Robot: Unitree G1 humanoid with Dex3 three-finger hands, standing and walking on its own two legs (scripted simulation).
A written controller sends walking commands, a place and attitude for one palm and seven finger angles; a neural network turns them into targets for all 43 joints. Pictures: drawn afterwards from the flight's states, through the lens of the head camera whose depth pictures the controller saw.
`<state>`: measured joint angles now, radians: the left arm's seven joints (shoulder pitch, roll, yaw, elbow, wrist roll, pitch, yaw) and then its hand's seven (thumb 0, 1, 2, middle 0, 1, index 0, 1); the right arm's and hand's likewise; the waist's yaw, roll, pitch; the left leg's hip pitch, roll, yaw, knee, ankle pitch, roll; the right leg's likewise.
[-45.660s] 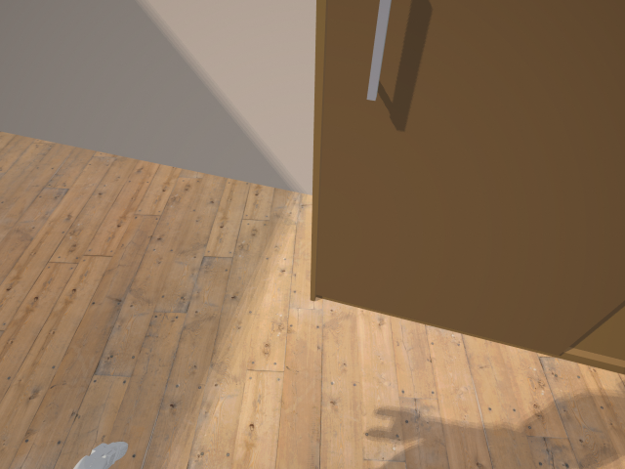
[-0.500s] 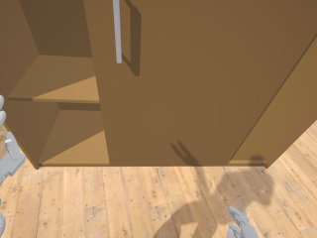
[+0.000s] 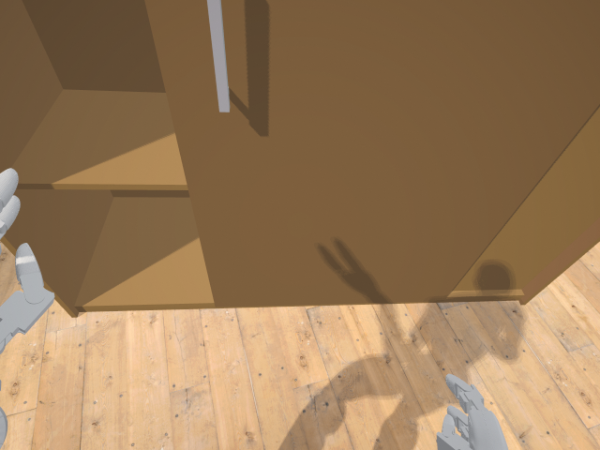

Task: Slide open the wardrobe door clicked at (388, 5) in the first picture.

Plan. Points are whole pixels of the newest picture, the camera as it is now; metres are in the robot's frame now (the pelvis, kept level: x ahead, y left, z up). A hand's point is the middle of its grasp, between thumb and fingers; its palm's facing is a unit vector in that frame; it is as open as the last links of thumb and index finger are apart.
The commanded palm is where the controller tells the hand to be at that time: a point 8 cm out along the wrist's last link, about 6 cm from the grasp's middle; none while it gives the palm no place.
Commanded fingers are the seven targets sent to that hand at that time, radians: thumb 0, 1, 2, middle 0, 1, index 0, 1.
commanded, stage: stop stepping back and stand still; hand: left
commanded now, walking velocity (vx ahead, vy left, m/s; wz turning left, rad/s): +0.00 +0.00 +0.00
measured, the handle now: (218, 32) +0.63 +0.18 +0.23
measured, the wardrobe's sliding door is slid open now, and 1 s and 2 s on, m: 0.47 0.47 0.47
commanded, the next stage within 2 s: let the arm hang, fingers relaxed in 0.28 s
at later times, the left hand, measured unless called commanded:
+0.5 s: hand (101, 360) +0.22 +0.26 +0.00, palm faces +0.14 -0.88 -0.44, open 7.4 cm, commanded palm none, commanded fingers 0.00 0.90 0.90 -0.20 -0.30 -0.20 -0.30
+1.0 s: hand out of the picture -0.06 +0.20 -0.16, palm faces +0.05 -0.97 -0.24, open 7.3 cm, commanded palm none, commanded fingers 0.00 0.90 0.90 -0.20 -0.30 -0.20 -0.30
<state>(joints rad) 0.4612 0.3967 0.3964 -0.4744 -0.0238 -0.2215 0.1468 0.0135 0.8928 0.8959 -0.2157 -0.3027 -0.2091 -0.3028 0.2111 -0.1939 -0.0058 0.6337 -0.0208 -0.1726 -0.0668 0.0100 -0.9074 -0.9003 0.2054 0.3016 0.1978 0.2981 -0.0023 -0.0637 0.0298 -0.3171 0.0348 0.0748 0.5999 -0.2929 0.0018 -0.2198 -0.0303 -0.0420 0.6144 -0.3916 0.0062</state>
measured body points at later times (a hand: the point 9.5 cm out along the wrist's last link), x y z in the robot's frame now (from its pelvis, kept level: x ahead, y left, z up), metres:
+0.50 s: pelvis +0.00 +0.01 +0.00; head +0.01 +0.00 +0.45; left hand +0.20 +0.31 +0.03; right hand +0.17 -0.26 -0.10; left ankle +0.02 +0.12 -0.73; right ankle -0.05 -0.12 -0.73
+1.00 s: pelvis -0.03 +0.01 +0.01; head +0.00 +0.00 +0.46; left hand -0.06 +0.25 -0.14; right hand -0.01 -0.22 -0.15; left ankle +0.02 +0.12 -0.73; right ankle -0.05 -0.12 -0.73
